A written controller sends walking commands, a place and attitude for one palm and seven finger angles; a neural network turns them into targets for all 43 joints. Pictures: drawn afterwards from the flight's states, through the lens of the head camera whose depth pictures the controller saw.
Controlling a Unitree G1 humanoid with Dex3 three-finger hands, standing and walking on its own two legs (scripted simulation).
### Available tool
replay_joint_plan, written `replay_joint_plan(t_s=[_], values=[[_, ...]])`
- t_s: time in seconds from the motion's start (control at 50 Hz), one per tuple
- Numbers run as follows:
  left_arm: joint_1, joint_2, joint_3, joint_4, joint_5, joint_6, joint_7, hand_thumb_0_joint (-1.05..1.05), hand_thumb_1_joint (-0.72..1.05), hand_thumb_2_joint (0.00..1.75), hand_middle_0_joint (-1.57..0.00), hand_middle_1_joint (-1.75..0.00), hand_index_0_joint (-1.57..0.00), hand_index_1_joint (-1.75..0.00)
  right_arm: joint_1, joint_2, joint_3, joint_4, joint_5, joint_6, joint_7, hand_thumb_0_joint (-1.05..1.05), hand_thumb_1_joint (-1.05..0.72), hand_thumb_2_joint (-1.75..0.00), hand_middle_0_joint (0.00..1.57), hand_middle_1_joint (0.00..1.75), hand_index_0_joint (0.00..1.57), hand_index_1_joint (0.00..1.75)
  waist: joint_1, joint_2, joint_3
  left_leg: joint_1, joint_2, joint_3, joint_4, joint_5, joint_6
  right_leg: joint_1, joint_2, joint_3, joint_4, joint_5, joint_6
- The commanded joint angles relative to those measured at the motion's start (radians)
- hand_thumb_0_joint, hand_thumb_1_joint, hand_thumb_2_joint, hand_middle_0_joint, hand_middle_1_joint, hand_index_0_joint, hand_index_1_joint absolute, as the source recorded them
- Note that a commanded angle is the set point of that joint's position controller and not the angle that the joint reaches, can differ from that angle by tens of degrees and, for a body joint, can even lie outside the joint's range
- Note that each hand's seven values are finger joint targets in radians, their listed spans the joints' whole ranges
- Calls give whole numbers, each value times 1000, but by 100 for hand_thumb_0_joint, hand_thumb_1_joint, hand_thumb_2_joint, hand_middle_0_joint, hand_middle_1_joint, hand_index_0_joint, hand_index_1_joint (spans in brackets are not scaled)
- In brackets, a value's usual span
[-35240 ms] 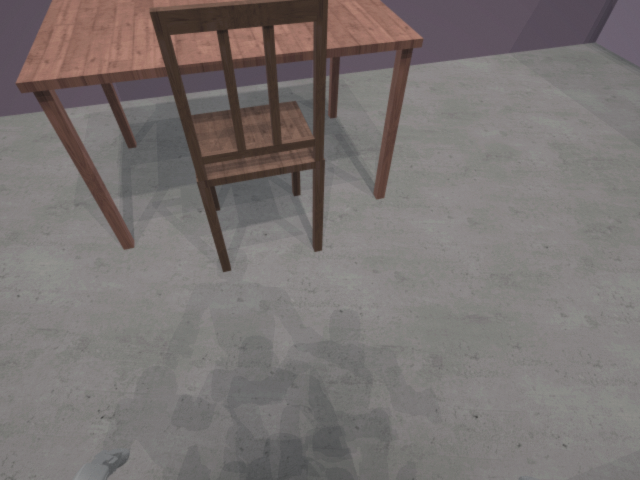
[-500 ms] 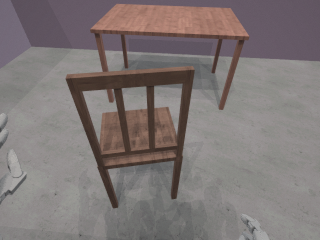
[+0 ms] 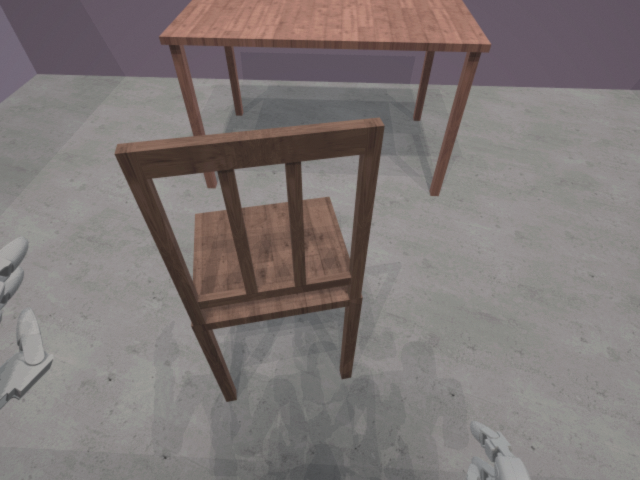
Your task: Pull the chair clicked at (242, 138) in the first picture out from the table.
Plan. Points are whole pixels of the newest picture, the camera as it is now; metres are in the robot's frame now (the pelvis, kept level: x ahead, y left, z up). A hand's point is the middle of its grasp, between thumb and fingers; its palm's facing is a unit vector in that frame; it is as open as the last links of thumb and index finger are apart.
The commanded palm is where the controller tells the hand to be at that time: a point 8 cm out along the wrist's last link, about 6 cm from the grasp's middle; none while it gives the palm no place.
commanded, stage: let the arm hang, fingers relaxed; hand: left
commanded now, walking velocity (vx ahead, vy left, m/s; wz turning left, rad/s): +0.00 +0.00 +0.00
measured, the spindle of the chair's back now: (240, 238) +0.54 +0.19 -0.06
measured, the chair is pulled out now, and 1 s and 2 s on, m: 0.77 0.77 0.77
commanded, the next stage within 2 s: look to check the result in 1.08 s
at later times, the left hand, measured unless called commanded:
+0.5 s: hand out of the picture -0.09 +0.17 -0.16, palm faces +0.07 -0.97 -0.25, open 7.2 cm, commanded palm none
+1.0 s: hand out of the picture +0.01 +0.11 -0.18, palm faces +0.07 -0.99 -0.15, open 7.3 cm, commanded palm none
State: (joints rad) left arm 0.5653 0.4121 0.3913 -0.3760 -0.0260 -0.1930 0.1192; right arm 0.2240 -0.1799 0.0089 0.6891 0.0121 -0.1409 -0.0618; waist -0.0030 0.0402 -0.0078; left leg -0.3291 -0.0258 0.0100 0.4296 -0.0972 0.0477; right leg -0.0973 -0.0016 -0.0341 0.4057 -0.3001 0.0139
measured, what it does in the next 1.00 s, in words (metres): stands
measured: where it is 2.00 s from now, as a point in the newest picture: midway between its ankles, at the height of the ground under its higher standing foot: outside the picture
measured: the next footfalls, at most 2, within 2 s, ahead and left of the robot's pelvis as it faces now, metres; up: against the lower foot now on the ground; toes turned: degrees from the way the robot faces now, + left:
none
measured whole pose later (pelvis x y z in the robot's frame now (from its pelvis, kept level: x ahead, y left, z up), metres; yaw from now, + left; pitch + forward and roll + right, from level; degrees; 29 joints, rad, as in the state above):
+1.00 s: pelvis +0.03 -0.04 +0.00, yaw +2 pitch -2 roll +0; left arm 0.34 0.09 -0.01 1.08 0.00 0.00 0.05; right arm 0.32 -0.12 0.00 1.11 -0.02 0.01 -0.04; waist -0.02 0.00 0.05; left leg -0.28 -0.02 -0.03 0.51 -0.19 0.01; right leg -0.02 0.01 -0.07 0.45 -0.39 -0.03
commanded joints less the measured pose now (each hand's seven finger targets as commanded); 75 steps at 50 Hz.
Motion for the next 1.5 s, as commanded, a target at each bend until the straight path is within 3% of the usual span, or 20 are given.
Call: replay_joint_plan(t_s=[0.0,0.06,0.12,0.16,0.22,0.24,0.28,0.32,0.34,0.4,0.54,0.62,0.64,0.68,0.9,0.96,1.04,1.2,1.24,1.48], values=[[-54,-123,-265,522,72,206,-115,0,90,90,-20,-30,-20,-30,8,-166,-69,42,-12,44,56,0,-90,-90,20,30,20,30,-17,-61,-36,73,117,-133,93,77,2,-197,-94,25,48,106,-38],[-143,-98,-290,650,68,208,-114,0,90,90,-20,-30,-20,-30,10,-157,-52,33,-28,85,54,0,-90,-90,20,30,20,30,-15,-229,-52,64,80,-153,171,7,12,-206,-130,81,18,72,-85],[-244,-68,-307,796,62,216,-104,0,90,90,-20,-30,-20,-30,17,-169,-59,48,-41,125,55,0,-90,-90,20,30,20,30,-33,-232,12,82,44,-122,232,20,-6,-247,-172,96,10,89,-141],[-252,-67,-326,901,54,225,-103,0,90,90,-20,-30,-20,-30,27,-164,-48,79,-45,135,55,0,-90,-90,20,30,20,30,-34,-69,86,66,72,-171,146,14,5,-279,-132,72,38,0,-125],[-150,-71,-343,1085,41,227,-101,0,90,90,-20,-30,-20,-30,33,-170,-30,128,-47,132,50,0,-90,-90,20,30,20,30,14,200,116,-40,119,-293,-117,-144,26,-137,-38,14,87,-81,-57],[-127,-65,-347,1133,42,227,-102,0,90,90,-20,-30,-20,-30,37,-172,-31,143,-43,133,47,0,-90,-90,20,30,20,30,27,210,126,-50,123,-308,-146,-188,34,-117,-31,9,76,-72,-54],[-82,-101,-337,1211,42,224,-101,0,90,90,-20,-30,-20,-30,63,-151,-37,167,-43,135,39,0,-90,-90,20,30,20,30,30,294,51,3,115,-294,-175,-255,28,-83,-30,4,67,-67,-59],[-59,-103,-350,1276,38,218,-103,0,90,90,-20,-30,-20,-30,86,-138,-38,193,-35,139,36,0,-90,-90,20,30,20,30,29,262,-10,68,109,-271,-172,-270,23,-71,-35,3,35,-55,-62],[-53,-112,-356,1298,38,215,-105,0,90,90,-20,-30,-20,-30,94,-131,-40,199,-31,144,34,0,-90,-90,20,30,20,30,26,162,-3,72,111,-254,-168,-288,22,-62,-34,-4,1,-51,-66],[-49,-131,-370,1355,39,205,-100,0,90,90,-20,-30,-20,-30,128,-119,-46,234,-30,150,36,0,-90,-90,20,30,20,30,7,-5,-5,95,79,-193,-95,-251,2,-80,-76,30,-60,-61,-85],[-92,-155,-393,1420,34,201,-84,0,90,90,-20,-30,-20,-30,196,-64,-40,335,-24,166,34,0,-90,-90,20,30,20,30,-35,-165,169,166,47,-106,106,-121,-4,-304,-143,75,-161,-128,-124],[-80,-175,-397,1446,30,200,-79,0,90,90,-20,-30,-20,-30,222,-45,-28,377,-25,156,30,0,-90,-90,20,30,20,30,-38,-106,196,143,71,-117,68,-36,5,-272,-116,58,-97,-33,-108],[-50,-180,-397,1453,27,199,-77,0,90,90,-20,-30,-20,-30,212,-46,-25,382,-24,152,28,0,-90,-90,20,30,20,30,-21,-47,188,126,78,-123,42,-15,11,-235,-100,52,-77,7,-96],[-26,-186,-394,1464,26,199,-74,0,90,90,-20,-30,-20,-30,200,-44,-20,388,-25,143,24,0,-90,-90,20,30,20,30,-5,-22,162,88,89,-149,4,27,24,-150,-86,42,-40,79,-83],[-69,-220,-381,1446,27,190,-64,0,90,90,-20,-30,-20,-30,175,-16,-22,404,-26,133,15,0,-90,-90,20,30,20,30,-2,-49,94,130,80,-116,46,160,20,-56,-107,46,-49,278,-73],[-84,-221,-380,1448,26,194,-66,0,90,90,-20,-30,-20,-30,173,-11,-21,409,-26,135,12,0,-90,-90,20,30,20,30,-3,-10,130,120,83,-118,36,159,19,-63,-103,41,-55,260,-74],[-91,-222,-379,1444,27,195,-69,0,90,90,-20,-30,-20,-30,169,-14,-22,403,-23,138,11,0,-90,-90,20,30,20,30,-3,-45,150,118,87,-121,32,126,21,-69,-97,38,-75,234,-76],[-96,-211,-379,1437,26,196,-71,0,90,90,-20,-30,-20,-30,162,-38,-27,396,-24,140,13,0,-90,-90,20,30,20,30,-9,-54,101,158,90,-130,24,97,18,-65,-97,45,-81,188,-76],[-95,-216,-381,1439,27,197,-71,0,90,90,-20,-30,-20,-30,154,-35,-27,398,-22,142,13,0,-90,-90,20,30,20,30,-7,-59,143,144,92,-128,13,58,18,-91,-92,40,-94,147,-78],[-71,-211,-384,1445,26,195,-72,0,90,90,-20,-30,-20,-30,167,-36,-25,404,-23,142,15,0,-90,-90,20,30,20,30,-8,-43,130,142,88,-134,14,47,17,-90,-95,50,-92,127,-80]])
